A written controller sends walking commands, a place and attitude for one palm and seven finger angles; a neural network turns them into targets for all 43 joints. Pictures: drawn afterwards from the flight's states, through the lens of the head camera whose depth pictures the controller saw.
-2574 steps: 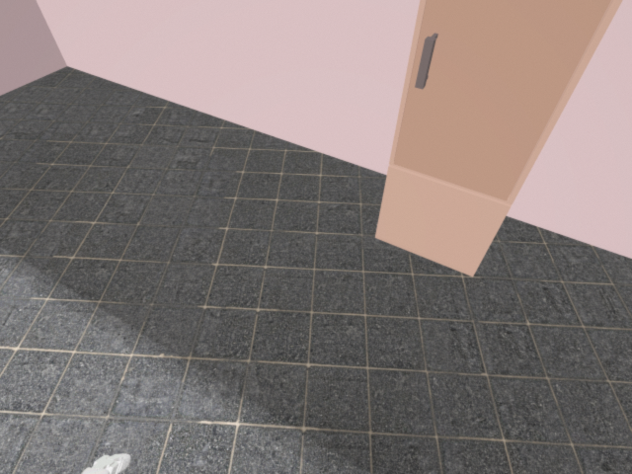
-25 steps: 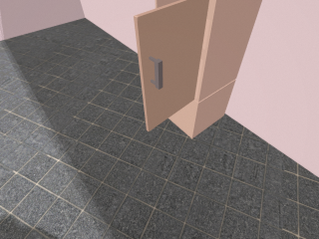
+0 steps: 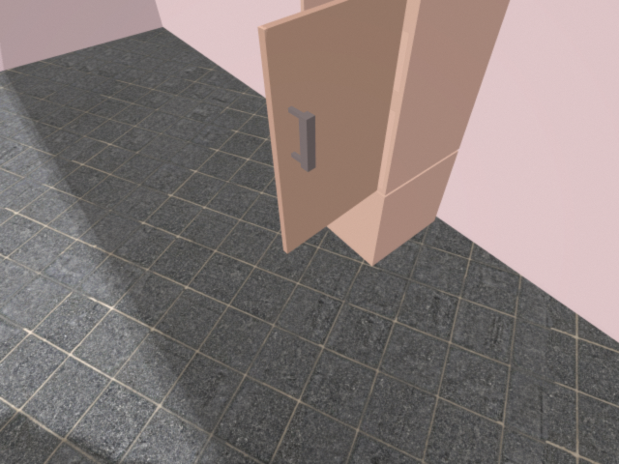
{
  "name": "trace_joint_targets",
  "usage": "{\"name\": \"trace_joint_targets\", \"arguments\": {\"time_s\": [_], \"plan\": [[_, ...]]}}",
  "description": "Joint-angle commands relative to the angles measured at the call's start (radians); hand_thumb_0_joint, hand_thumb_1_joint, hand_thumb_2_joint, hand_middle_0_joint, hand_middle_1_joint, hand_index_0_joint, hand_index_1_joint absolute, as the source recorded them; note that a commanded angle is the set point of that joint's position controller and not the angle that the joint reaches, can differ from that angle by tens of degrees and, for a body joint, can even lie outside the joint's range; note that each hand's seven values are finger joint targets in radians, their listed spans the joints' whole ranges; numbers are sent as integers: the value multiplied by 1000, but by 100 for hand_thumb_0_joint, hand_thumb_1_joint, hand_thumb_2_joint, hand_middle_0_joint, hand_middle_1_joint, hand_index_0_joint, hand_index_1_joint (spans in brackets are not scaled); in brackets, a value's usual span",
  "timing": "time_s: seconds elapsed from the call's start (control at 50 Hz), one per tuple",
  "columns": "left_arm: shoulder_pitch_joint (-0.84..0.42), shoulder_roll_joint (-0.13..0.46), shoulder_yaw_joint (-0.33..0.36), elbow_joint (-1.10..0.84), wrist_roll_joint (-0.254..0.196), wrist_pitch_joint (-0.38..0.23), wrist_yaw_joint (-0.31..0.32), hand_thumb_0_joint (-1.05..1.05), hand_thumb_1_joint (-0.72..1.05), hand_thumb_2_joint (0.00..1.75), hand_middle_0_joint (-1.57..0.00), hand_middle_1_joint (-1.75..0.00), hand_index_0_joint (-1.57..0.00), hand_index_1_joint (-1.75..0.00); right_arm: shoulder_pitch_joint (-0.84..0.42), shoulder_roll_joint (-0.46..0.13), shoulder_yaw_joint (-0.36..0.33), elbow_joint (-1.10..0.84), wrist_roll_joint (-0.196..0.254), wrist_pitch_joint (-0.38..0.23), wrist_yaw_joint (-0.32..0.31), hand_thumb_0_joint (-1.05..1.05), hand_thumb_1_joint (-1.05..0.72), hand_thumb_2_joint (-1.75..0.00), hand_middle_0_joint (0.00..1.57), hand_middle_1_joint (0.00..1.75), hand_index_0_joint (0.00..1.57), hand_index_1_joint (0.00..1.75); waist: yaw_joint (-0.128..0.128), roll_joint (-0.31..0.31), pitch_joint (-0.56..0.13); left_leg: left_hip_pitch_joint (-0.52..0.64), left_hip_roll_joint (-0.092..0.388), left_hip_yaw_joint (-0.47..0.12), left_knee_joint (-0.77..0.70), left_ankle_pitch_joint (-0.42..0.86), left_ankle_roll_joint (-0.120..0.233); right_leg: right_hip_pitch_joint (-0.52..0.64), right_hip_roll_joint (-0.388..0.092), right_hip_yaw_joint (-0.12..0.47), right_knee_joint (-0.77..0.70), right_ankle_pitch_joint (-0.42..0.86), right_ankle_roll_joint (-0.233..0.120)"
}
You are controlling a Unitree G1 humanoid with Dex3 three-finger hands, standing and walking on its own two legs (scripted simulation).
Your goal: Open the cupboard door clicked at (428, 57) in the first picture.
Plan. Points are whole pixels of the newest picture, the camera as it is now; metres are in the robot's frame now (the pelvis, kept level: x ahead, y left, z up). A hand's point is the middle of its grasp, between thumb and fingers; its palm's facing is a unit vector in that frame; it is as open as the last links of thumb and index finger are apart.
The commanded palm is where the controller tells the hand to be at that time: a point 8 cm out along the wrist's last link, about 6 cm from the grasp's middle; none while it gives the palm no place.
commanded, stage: look to check the result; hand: left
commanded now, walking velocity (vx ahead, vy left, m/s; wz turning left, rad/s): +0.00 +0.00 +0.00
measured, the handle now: (300, 138) +0.71 +0.06 +0.02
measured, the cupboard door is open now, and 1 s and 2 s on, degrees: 94 94 94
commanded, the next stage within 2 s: stand and wait in 0.34 s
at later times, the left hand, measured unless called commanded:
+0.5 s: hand out of the picture +0.08 +0.23 -0.15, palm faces +0.00 -0.94 -0.33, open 7.4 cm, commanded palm none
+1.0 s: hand out of the picture +0.11 +0.22 -0.15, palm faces -0.01 -0.94 -0.35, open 7.4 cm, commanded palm none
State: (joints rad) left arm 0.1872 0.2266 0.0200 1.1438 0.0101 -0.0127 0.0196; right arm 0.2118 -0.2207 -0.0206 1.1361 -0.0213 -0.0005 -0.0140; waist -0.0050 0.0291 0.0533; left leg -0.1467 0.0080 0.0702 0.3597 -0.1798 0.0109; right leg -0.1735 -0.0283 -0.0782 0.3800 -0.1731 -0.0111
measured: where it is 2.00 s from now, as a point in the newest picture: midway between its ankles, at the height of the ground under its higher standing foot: outside the picture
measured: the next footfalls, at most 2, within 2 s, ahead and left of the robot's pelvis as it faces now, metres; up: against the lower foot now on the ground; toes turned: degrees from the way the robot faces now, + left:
none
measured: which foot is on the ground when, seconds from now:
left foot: down 0.00-1.00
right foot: down 0.00-1.00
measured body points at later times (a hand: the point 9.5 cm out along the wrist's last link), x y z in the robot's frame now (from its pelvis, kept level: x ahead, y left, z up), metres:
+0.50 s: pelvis +0.02 -0.01 +0.00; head +0.03 -0.03 +0.45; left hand +0.09 +0.28 -0.13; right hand +0.08 -0.29 -0.15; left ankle +0.01 +0.11 -0.75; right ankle +0.02 -0.11 -0.75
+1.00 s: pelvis +0.04 -0.02 +0.00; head +0.06 -0.03 +0.45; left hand +0.11 +0.27 -0.13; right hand +0.10 -0.30 -0.15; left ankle +0.01 +0.11 -0.75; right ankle +0.02 -0.11 -0.75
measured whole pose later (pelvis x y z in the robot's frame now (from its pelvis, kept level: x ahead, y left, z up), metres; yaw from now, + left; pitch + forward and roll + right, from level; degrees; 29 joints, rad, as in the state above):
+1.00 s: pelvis +0.04 -0.02 +0.00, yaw +0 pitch -1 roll +0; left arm 0.10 0.30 0.01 1.14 0.01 -0.03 0.01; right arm 0.11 -0.32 -0.01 1.14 -0.02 0.00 0.00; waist -0.01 0.03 0.05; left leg -0.08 0.03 0.06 0.28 -0.19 -0.02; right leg -0.11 0.00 -0.09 0.30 -0.19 -0.03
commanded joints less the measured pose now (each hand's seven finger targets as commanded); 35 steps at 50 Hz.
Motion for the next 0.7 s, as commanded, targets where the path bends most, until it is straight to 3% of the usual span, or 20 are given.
{"name": "trace_joint_targets", "arguments": {"time_s": [0.0,0.3,0.44,0.58,0.68], "plan": [[-6,178,34,-48,4,-16,4,0,90,90,-20,-30,-20,-30,15,-162,-23,-42,1,-8,-6,0,-90,-90,20,30,20,30,-5,-41,-2,-17,110,-105,-84,-9,15,-18,-97,113,-103,-51,-35],[-68,247,34,-54,3,-27,0,0,90,90,-20,-30,-20,-30,-71,-236,-20,-49,3,-15,-1,0,-90,-90,20,30,20,30,-2,-20,-50,29,122,-113,-91,92,9,37,-111,114,-112,72,-35],[-96,265,33,-55,2,-28,-1,0,90,90,-20,-30,-20,-30,-95,-254,-18,-47,2,-15,2,0,-90,-90,20,30,20,30,-4,-21,-55,36,123,-112,-101,94,4,51,-115,119,-125,79,-33],[-109,277,32,-58,1,-31,0,0,90,90,-20,-30,-20,-30,-106,-269,-17,-52,3,-18,1,0,-90,-90,20,30,20,30,-4,-31,-92,63,129,-111,-100,149,3,85,-117,116,-116,166,-33],[-113,282,30,-60,0,-31,0,0,90,90,-20,-30,-20,-30,-114,-278,-16,-53,2,-17,0,0,-90,-90,20,30,20,30,-4,-25,-79,66,130,-107,-102,151,1,81,-116,120,-120,179,-33]]}}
